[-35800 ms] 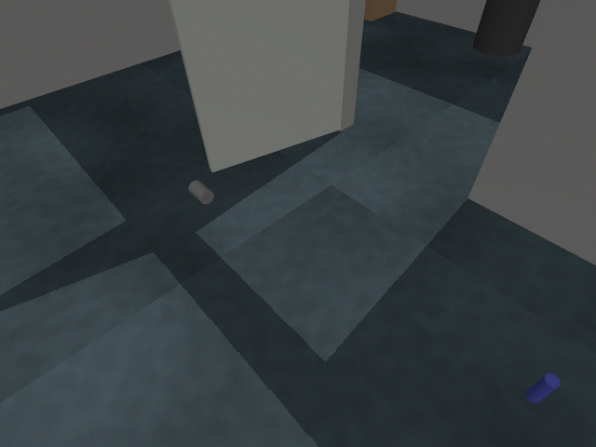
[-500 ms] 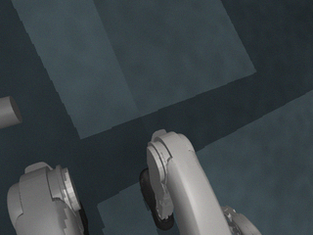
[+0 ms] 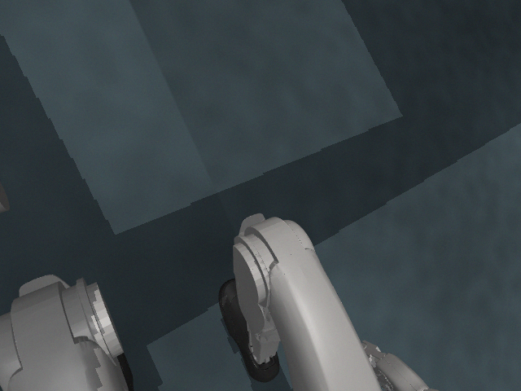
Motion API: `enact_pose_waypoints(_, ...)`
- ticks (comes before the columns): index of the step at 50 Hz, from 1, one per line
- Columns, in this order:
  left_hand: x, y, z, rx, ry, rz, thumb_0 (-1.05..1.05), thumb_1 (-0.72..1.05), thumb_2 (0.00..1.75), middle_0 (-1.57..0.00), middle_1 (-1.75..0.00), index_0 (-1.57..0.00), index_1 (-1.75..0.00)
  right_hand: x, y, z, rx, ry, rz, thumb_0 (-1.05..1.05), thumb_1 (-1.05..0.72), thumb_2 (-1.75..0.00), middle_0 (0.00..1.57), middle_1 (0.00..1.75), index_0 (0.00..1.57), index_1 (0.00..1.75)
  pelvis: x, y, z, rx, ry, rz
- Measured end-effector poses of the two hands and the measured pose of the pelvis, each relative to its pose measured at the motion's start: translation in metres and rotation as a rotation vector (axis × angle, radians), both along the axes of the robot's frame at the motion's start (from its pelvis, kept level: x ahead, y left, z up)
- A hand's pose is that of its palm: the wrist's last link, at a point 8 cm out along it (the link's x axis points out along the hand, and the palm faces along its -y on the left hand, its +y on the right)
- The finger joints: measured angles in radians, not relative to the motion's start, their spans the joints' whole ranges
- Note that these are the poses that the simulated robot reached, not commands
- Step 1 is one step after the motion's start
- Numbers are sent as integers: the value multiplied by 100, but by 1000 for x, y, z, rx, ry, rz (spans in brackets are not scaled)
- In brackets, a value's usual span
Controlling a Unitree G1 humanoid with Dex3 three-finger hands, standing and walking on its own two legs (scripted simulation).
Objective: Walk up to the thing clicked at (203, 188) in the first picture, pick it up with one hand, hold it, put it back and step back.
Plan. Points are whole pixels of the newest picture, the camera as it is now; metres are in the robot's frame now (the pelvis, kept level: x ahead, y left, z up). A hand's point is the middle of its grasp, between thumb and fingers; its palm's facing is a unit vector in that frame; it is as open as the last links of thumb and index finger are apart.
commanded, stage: rest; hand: left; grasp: from above
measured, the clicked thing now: out of the picture +0.44 +0.33 -0.26
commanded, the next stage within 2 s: open in 0.12 s
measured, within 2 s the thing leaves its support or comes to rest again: rests again in 0.68 s
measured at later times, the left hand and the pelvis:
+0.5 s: hand out of the picture +0.43 +0.33 -0.22, palm faces -0.44 -0.14 -0.89, open 10.0 cm; pelvis +0.00 +0.00 +0.00, yaw -1 degrees
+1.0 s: hand out of the picture +0.44 +0.33 -0.22, palm faces -0.42 -0.15 -0.89, open 13.1 cm; pelvis +0.00 +0.00 +0.00, yaw -1 degrees
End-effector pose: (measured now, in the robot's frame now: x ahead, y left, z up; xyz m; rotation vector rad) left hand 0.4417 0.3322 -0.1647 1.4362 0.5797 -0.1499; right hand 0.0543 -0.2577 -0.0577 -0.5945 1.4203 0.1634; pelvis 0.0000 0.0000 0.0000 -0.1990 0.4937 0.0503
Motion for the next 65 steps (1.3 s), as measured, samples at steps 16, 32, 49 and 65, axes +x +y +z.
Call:
enact_pose_waypoints(16, 0, 1, 0, 0, 2, -1, -1, 7, 23, -87, -20, -88, -23, -2, 8, 5, 29, -9, 36, 0, -89, -89, 20, 30, 21, 30, -2, 1, 1, -11, -17, -8)
enact_pose_waypoints(32, 4, 0, 1, 10, -23, 5, -1, -4, 56, -60, -50, -59, -52, -11, 6, 10, 30, -8, 45, 0, -89, -89, 20, 30, 21, 30, -5, 1, 0, -15, -30, -13)
enact_pose_waypoints(49, 7, 1, -2, 10, -14, 17, 0, -32, 83, -28, -78, -26, -80, -2, 10, 12, 39, -13, 54, 0, -89, -89, 20, 30, 21, 30, -3, 2, 4, -20, -16, -11)
enact_pose_waypoints(65, 2, 7, 0, 0, 0, 15, 0, -47, 97, -11, -96, -10, -96, 1, 5, 11, 17, -18, 64, 0, -89, -89, 20, 30, 21, 30, -5, 2, 3, -21, -26, -9)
